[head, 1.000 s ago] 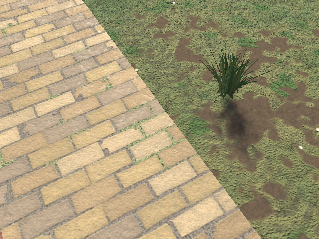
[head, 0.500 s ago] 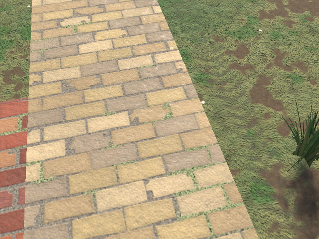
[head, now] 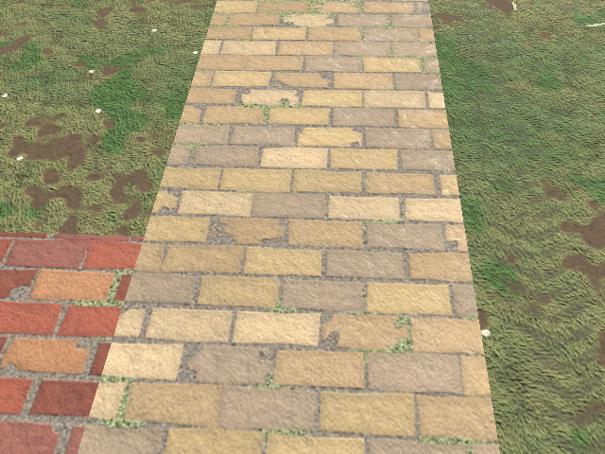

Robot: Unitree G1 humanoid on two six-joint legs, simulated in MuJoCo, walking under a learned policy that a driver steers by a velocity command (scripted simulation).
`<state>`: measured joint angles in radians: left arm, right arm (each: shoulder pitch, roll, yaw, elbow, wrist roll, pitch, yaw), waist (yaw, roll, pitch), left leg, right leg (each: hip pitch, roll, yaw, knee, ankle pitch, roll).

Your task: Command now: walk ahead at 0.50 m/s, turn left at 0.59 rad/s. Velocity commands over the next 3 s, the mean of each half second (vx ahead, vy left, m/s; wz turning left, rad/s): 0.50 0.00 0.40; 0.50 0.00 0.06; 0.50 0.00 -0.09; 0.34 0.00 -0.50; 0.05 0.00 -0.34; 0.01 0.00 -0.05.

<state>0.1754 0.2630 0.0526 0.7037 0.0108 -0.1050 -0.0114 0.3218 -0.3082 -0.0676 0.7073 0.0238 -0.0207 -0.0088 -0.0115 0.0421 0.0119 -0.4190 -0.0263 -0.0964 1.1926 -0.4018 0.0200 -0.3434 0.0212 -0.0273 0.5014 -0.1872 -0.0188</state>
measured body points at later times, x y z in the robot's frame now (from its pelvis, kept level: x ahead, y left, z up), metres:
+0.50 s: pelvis +0.26 +0.08 +0.00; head +0.30 +0.09 +0.44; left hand +0.25 +0.36 -0.13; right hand +0.49 -0.14 -0.09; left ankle +0.31 +0.17 -0.73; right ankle +0.15 -0.10 -0.64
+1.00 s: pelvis +0.55 +0.08 -0.01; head +0.58 +0.08 +0.44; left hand +0.67 +0.37 -0.10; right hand +0.64 -0.19 -0.14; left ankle +0.36 +0.18 -0.66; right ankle +0.65 +0.01 -0.73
